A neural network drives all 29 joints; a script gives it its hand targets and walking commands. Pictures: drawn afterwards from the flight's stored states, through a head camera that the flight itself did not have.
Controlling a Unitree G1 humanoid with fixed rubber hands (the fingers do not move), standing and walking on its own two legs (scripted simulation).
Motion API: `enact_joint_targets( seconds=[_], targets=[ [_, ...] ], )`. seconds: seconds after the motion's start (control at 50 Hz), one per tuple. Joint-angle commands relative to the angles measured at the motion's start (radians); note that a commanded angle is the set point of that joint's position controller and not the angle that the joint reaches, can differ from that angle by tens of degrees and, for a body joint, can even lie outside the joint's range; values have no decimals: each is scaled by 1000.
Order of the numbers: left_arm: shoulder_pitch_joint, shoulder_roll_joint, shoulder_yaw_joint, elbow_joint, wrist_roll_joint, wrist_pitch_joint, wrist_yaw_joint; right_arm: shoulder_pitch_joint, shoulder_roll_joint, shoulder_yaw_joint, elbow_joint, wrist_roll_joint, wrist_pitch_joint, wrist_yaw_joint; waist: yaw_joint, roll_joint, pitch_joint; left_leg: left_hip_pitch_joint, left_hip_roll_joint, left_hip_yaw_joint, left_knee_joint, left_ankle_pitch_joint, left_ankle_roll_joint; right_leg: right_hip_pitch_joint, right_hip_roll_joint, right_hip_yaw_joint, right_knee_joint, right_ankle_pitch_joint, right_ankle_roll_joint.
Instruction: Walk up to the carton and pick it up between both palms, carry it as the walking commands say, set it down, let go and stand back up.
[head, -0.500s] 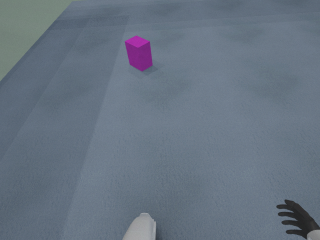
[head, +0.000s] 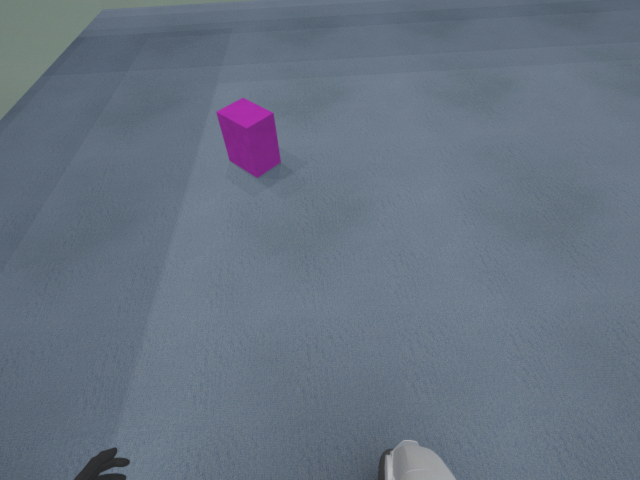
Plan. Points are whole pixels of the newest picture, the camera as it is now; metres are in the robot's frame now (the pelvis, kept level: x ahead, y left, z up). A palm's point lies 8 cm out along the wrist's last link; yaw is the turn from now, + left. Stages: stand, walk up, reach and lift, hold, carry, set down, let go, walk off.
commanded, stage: walk up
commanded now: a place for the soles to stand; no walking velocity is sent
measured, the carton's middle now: (250, 138) +1.70 +0.32 -0.63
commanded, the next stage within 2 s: none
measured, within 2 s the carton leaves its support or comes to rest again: neither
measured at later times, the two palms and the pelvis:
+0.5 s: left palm (75, 442) +0.20 +0.35 -0.07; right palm (492, 257) +0.45 -0.29 -0.07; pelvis +0.25 +0.00 +0.00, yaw +4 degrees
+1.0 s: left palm (118, 238) +0.57 +0.40 -0.08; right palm (460, 236) +0.52 -0.26 -0.08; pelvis +0.49 +0.07 +0.01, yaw +4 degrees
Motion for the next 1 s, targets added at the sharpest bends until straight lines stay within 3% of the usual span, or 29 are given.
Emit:
enact_joint_targets(
  seconds=[0.0,0.02,0.04,0.06,0.08,0.1,0.12,0.16,0.22,0.26,0.28,0.3,0.36,0.44,0.46,0.5,0.52,0.54,0.56,0.58,0.6,0.62,0.66,0.7,0.76,0.8,0.9,0.96,0.98],
  targets=[
    [266,253,99,11,5,-40,26,-83,-156,-26,-100,9,-33,-12,217,-140,-121,-490,89,13,394,261,73,697,-25,132,-168,-233,-104],
    [344,345,120,-1,15,-47,39,-23,-102,-6,-114,9,-35,-16,227,-330,-214,-647,0,-11,676,-137,22,835,-323,571,-300,-510,-168],
    [276,355,111,-40,10,-44,44,-20,-189,-24,-93,10,-32,-34,187,-156,-146,-688,5,-134,795,-113,33,773,-365,716,-378,-603,-179],
    [219,307,101,-63,-4,-48,49,-48,-224,-27,-92,6,-29,-39,183,-36,-110,-687,37,-162,787,-32,20,764,-338,611,-334,-391,-190],
    [157,281,94,-66,-6,-49,52,-66,-199,-22,-82,8,-25,-35,155,-51,-69,-698,74,-168,758,2,12,700,-285,512,-308,-221,-201],
    [143,249,83,-76,-14,-50,57,-90,-195,-26,-64,7,-25,-31,139,-34,-39,-667,89,-148,734,38,8,588,-258,426,-335,-133,-165],
    [107,241,76,-77,-15,-51,55,-82,-187,-28,-58,11,-14,-23,96,-33,-6,-609,112,-158,682,66,-5,474,-222,328,-366,-165,-168],
    [90,247,69,-78,-13,-58,48,-86,-185,-28,-65,11,8,-3,85,-55,82,-561,114,-158,616,122,-30,326,-216,266,-447,-262,-170],
    [61,245,76,-83,-9,-69,50,-136,-170,-26,-76,0,19,21,90,-118,70,-586,112,-108,484,235,-56,371,-148,135,-477,-254,-149],
    [60,244,79,-80,-1,-71,50,-184,-152,-23,-82,-2,21,32,85,-136,76,-558,122,-57,395,315,-71,320,-112,75,-505,-257,-127],
    [93,250,81,-69,-1,-72,54,-228,-151,-26,-93,0,24,36,103,-106,106,-536,119,-35,368,349,-70,301,-103,62,-508,-201,-87],
    [117,259,87,-61,-1,-71,55,-269,-151,-24,-97,-4,28,38,115,-78,96,-530,119,-35,316,368,-68,328,-106,65,-507,-187,-83],
    [161,267,90,-50,-1,-61,52,-319,-127,-17,-113,-6,29,36,133,-77,71,-512,118,28,218,359,-62,432,-114,14,-461,-41,-106],
    [184,290,91,-55,-2,-46,63,-399,-117,-26,-152,-3,28,37,140,-85,53,-479,125,12,144,270,-25,550,-184,32,-379,103,-141],
    [168,293,92,-58,-4,-40,66,-388,-122,-33,-155,-5,27,34,125,-48,55,-457,119,7,120,246,-10,558,-204,54,-345,151,-147],
    [129,272,80,-76,-2,-34,74,-201,-148,-51,-98,-9,24,21,40,0,-68,-180,57,23,34,167,52,508,-133,-29,-83,291,-113],
    [161,230,62,-83,-7,-31,74,-48,-195,-70,-73,-25,14,5,-33,124,-165,63,99,-52,-33,61,107,364,-63,-66,193,200,-93],
    [236,136,28,-104,-8,-39,71,59,-297,-103,-60,-35,4,-17,-57,376,-250,334,364,-403,-56,26,180,47,56,-55,468,-237,-64],
    [245,168,34,-114,-8,-33,67,20,-316,-102,-113,-10,1,-24,-38,321,-241,368,430,-656,-135,40,216,-127,127,95,568,-465,-52],
    [224,221,42,-99,-7,-20,70,-51,-287,-95,-127,8,2,-32,-20,170,-167,289,421,-567,-113,130,269,-144,63,106,622,-389,-54],
    [160,228,28,-96,-8,-21,69,-79,-244,-89,-116,18,3,-35,-15,123,-131,236,367,-466,-93,268,246,-147,28,106,593,-323,-44],
    [149,220,29,-83,-13,-20,62,-76,-220,-78,-114,24,0,-43,5,117,-104,151,312,-335,-83,421,182,-92,5,130,570,-279,-44],
    [213,191,32,-64,-22,-9,53,-99,-186,-58,-115,20,-10,-54,64,109,-50,-7,251,-215,-120,536,110,24,-1,142,479,-217,-24],
    [214,184,39,-65,-21,1,49,-109,-177,-55,-117,11,-19,-47,78,116,-38,-91,219,-142,-152,488,144,67,-3,94,428,-191,-12],
    [135,178,39,-79,-7,17,40,-129,-165,-56,-129,6,-24,-34,62,146,46,-176,199,-125,-275,152,143,34,-1,62,251,-121,11],
    [71,168,45,-89,1,16,34,-99,-177,-59,-128,-2,-29,-27,39,151,72,-155,231,-156,-315,96,146,10,-20,67,131,-67,17],
    [-36,147,48,-92,1,5,25,1,-184,-64,-96,-11,-25,-26,-11,125,66,-70,229,-111,-240,266,89,44,26,14,-33,23,-17],
    [-76,148,47,-83,1,3,28,36,-197,-64,-96,-8,-16,-36,-9,65,46,-11,241,-99,-136,494,71,85,74,-7,-75,-44,-36],
    [-27,142,48,-80,4,-1,35,21,-194,-63,-103,-6,-18,-40,26,52,13,-28,244,-78,-43,576,76,189,85,-1,-106,-73,-41]
  ],
)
